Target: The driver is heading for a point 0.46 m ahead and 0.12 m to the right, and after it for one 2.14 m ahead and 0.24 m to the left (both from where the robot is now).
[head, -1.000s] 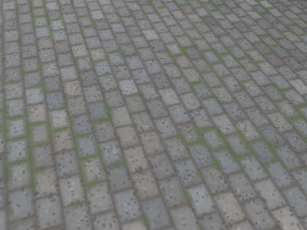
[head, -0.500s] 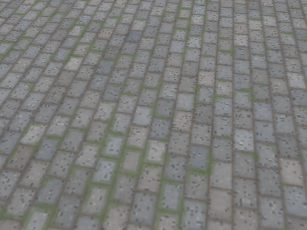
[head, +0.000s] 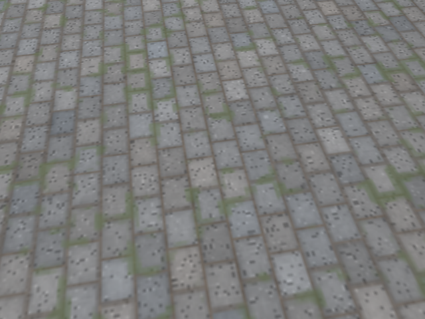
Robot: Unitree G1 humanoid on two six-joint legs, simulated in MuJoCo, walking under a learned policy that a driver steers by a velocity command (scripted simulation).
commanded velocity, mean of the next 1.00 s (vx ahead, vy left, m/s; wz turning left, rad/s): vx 1.00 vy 0.00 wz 0.11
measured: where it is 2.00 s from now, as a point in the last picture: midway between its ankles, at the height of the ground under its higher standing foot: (226, 104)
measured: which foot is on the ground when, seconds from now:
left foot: down 0.00-0.12, up 0.14-0.58, down 0.60-1.00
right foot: up 0.00-0.10, down 0.12-0.60, up 0.62-1.00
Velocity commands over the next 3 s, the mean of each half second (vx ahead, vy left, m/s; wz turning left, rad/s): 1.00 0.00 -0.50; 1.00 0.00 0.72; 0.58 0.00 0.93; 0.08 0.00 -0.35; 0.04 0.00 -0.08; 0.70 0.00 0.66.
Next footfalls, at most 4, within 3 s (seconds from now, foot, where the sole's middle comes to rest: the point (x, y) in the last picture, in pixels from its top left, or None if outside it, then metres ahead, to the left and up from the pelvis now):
0.12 right None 0.32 -0.05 -0.76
0.60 left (235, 228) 0.78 -0.07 -0.76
1.02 right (276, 139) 1.19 -0.27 -0.76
1.40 left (201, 100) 1.44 0.03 -0.76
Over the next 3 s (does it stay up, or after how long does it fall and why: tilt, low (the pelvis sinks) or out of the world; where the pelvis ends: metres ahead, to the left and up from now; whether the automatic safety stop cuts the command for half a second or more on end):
stays up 1.60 0.01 0.01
